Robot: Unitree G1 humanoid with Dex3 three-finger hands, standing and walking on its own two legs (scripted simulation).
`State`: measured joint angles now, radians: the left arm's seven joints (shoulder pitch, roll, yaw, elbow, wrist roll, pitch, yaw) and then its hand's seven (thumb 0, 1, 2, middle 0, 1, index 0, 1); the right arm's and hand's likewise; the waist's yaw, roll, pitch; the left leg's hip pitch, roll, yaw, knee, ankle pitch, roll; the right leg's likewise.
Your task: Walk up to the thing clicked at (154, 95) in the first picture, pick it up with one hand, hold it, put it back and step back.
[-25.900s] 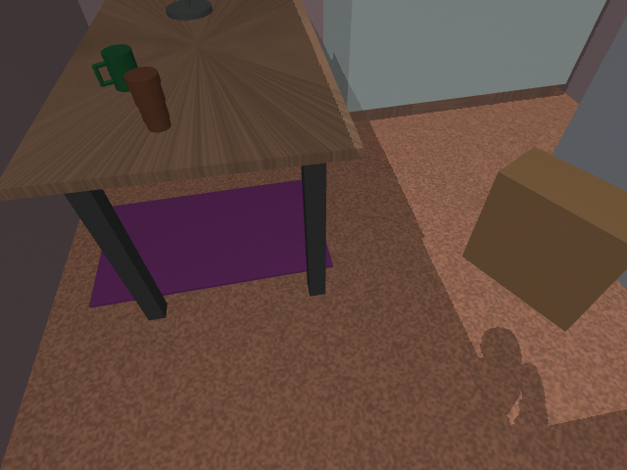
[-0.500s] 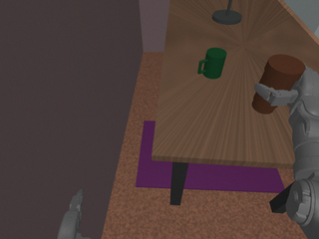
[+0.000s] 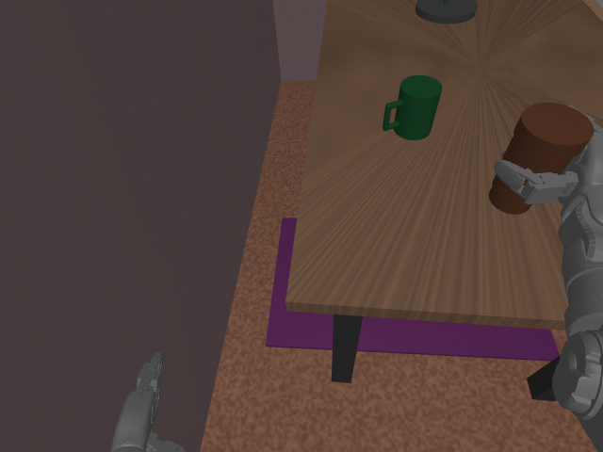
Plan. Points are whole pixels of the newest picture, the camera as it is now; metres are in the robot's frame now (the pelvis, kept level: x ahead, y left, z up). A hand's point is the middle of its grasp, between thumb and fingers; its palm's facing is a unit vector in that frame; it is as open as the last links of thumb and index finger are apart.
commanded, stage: crouch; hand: right
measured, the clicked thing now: (530, 165) +0.47 -0.22 +0.13
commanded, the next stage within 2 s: lower in 0.22 s
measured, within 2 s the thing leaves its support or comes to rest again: rests again in 1.24 s
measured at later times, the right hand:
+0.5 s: hand (526, 168) +0.49 -0.23 +0.11, palm faces +0.17 +0.98 +0.03, open 9.6 cm
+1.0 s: hand (516, 183) +0.50 -0.23 +0.07, palm faces +0.19 +0.98 +0.02, open 9.6 cm
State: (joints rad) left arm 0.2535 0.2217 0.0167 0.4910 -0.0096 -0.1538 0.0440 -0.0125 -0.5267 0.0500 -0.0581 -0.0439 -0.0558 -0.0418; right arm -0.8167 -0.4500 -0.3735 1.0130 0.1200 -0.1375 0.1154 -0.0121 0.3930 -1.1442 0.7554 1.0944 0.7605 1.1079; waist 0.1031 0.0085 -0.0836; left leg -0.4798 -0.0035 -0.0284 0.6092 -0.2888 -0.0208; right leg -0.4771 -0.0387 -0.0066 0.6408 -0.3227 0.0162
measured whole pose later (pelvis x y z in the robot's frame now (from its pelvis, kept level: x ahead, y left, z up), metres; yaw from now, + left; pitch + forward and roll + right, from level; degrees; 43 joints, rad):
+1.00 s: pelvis -0.02 -0.01 -0.04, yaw +0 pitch +18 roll +2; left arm 0.31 0.23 -0.01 0.23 0.03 -0.10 0.01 -0.01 -0.53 0.06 -0.06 -0.04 -0.05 -0.05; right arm -0.93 -0.58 -0.47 1.20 0.06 -0.27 0.13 -0.01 0.39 -1.15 0.75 1.10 0.76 1.11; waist 0.20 0.01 -0.12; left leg -0.82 -0.02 -0.02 0.88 -0.38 -0.03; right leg -0.84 -0.05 0.01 0.95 -0.43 0.01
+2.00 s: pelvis -0.01 +0.00 -0.06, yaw +0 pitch +21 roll +2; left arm 0.36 0.24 0.01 0.11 0.04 -0.07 0.00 -0.01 -0.52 0.05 -0.06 -0.05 -0.06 -0.04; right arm -0.90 -0.57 -0.51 1.16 0.04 -0.28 0.14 -0.01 0.37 -0.37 0.77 0.58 0.78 0.57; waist 0.22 0.00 -0.14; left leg -0.91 -0.02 0.00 0.98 -0.42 -0.02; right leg -0.93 -0.06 0.03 1.04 -0.47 0.02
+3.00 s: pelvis +0.02 -0.01 -0.01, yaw +0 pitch +13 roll +2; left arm 0.36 0.28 0.02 0.34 -0.04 0.01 -0.02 -0.01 -0.51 0.06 -0.06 -0.05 -0.06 -0.04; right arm -0.66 -0.75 -0.46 0.97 -0.04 -0.02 0.04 -0.01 0.58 -0.04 0.06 0.06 0.06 0.05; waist 0.04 -0.01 -0.13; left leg -0.54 -0.01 -0.01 0.67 -0.35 -0.02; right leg -0.57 -0.04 0.01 0.75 -0.40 0.01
